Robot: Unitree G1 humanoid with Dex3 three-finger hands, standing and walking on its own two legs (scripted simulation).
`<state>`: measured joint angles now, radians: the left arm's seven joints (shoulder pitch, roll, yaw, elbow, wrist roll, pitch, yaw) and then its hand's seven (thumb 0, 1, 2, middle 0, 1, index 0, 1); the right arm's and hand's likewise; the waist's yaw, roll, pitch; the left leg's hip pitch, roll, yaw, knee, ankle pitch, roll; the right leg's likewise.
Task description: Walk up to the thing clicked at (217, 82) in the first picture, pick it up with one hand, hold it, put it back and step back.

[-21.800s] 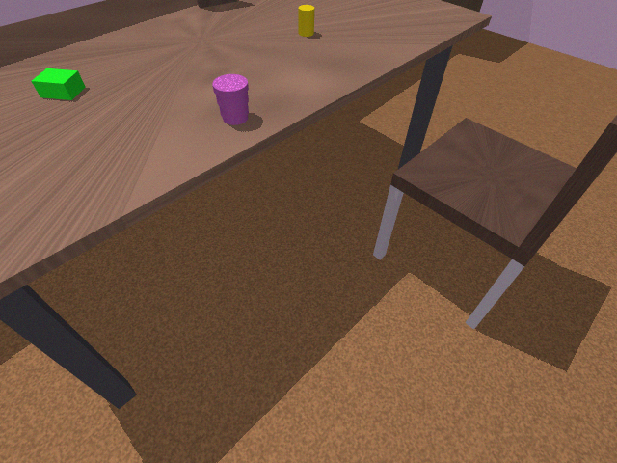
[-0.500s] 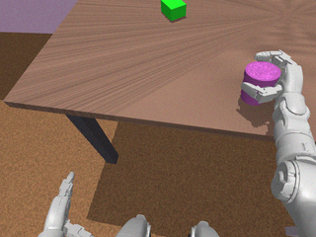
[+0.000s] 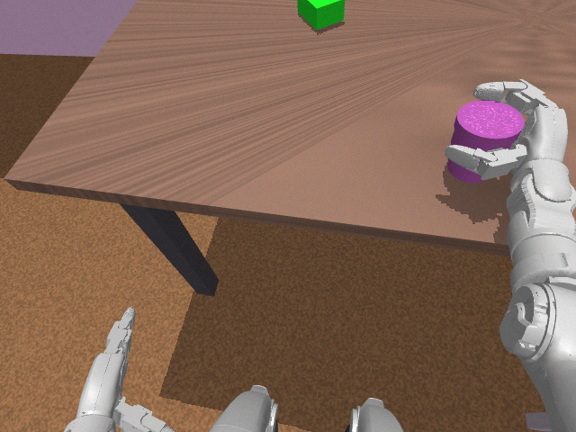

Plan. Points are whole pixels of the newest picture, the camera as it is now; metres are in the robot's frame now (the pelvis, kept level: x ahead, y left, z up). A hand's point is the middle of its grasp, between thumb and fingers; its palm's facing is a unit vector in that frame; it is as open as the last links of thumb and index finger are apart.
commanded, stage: open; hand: right
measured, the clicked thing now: (478, 145) +0.50 -0.19 +0.08
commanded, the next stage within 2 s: withdraw in 0.38 s
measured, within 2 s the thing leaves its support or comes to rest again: neither
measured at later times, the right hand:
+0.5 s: hand (489, 135) +0.51 -0.20 +0.10, palm faces +0.10 +0.99 +0.01, open 14.1 cm
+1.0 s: hand out of the picture +0.49 -0.25 +0.23, palm faces +0.16 +0.99 -0.07, open 16.8 cm
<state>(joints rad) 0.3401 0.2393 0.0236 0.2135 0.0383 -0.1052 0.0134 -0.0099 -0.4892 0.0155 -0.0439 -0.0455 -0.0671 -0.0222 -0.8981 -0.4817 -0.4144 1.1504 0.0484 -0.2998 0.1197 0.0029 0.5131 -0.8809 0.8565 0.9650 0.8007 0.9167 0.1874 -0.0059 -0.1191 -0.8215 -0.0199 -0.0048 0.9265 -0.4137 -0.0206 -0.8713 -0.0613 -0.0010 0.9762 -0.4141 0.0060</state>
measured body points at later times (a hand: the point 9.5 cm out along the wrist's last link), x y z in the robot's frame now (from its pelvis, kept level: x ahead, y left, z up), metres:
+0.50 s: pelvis +0.00 +0.00 +0.00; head +0.10 -0.02 +0.44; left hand +0.15 +0.26 -0.03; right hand +0.49 -0.25 +0.10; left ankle +0.02 +0.14 -0.68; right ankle +0.03 -0.12 -0.68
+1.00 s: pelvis +0.02 +0.00 +0.03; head +0.06 +0.01 +0.48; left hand +0.17 +0.26 -0.03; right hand +0.48 -0.30 +0.23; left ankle +0.01 +0.14 -0.68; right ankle +0.03 -0.12 -0.68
